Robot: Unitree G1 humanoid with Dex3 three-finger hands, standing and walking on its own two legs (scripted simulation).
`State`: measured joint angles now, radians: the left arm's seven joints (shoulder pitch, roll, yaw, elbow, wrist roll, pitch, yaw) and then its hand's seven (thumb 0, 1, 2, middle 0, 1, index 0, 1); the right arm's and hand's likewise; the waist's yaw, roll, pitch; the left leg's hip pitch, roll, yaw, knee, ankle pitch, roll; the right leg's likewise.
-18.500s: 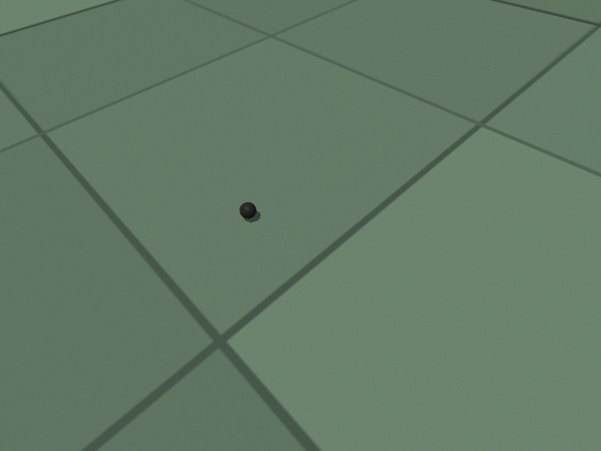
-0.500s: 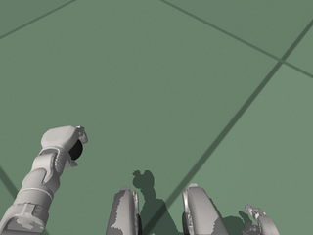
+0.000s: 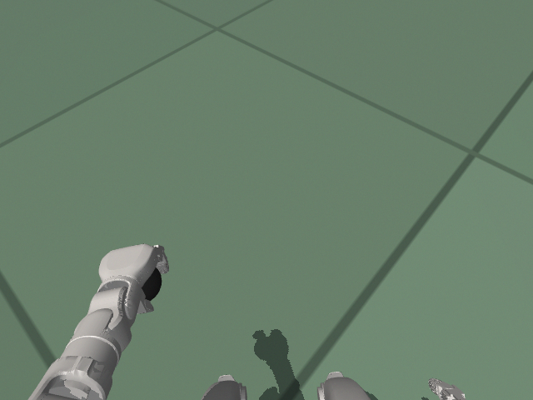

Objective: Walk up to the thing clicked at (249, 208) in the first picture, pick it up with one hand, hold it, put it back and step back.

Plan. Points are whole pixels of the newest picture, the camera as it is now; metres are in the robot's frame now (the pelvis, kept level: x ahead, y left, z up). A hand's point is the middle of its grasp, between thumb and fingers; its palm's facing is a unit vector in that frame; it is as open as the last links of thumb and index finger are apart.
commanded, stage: lift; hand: left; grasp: from above
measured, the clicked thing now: (139, 282) +0.35 +0.25 -0.09
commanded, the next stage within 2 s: hold in 0.12 s
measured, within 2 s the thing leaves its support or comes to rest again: neither
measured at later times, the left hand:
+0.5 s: hand (136, 268) +0.34 +0.23 -0.03, palm faces -0.46 -0.08 -0.88, open 8.8 cm
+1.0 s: hand (135, 274) +0.32 +0.22 +0.00, palm faces -0.46 -0.07 -0.89, open 8.8 cm
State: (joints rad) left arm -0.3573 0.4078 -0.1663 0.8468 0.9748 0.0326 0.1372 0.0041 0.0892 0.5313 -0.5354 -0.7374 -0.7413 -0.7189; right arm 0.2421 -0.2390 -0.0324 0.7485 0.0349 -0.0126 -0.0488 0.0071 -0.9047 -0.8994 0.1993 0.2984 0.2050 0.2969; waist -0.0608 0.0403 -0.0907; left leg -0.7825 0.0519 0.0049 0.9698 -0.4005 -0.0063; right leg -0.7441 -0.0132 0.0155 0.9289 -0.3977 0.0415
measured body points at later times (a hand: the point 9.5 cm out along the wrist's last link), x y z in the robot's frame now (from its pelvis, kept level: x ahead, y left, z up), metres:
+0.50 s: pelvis +0.03 +0.00 +0.04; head +0.07 -0.01 +0.49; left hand +0.36 +0.23 +0.02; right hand +0.14 -0.27 -0.08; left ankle +0.04 +0.12 -0.68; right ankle +0.03 -0.15 -0.68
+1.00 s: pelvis +0.02 -0.01 +0.05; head +0.04 -0.02 +0.50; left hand +0.34 +0.22 +0.05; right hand +0.15 -0.27 -0.07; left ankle +0.04 +0.12 -0.68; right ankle +0.03 -0.15 -0.68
